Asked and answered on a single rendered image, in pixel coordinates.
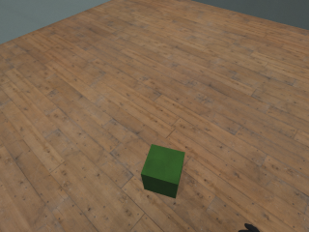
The carton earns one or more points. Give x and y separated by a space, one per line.
162 170

